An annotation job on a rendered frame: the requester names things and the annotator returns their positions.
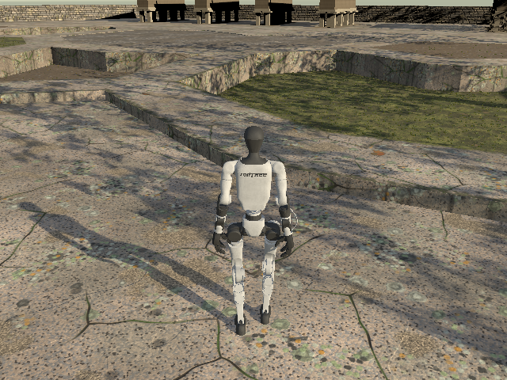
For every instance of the left robot hand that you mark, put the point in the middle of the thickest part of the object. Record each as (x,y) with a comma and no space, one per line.
(217,243)

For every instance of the right robot hand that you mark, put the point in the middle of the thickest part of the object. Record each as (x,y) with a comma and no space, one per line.
(289,245)

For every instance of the left robot upper arm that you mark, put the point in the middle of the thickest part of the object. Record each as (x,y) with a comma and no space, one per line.
(226,180)

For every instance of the left robot forearm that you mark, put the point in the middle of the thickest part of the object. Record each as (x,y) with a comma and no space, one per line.
(220,217)

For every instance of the humanoid robot head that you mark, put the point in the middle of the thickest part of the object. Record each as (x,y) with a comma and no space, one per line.
(254,137)

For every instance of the right robot forearm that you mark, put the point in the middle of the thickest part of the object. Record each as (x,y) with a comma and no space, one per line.
(285,218)

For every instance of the right robot upper arm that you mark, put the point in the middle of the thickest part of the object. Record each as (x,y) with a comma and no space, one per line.
(281,182)

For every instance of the right robot shin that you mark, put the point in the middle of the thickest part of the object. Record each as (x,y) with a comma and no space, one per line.
(267,288)

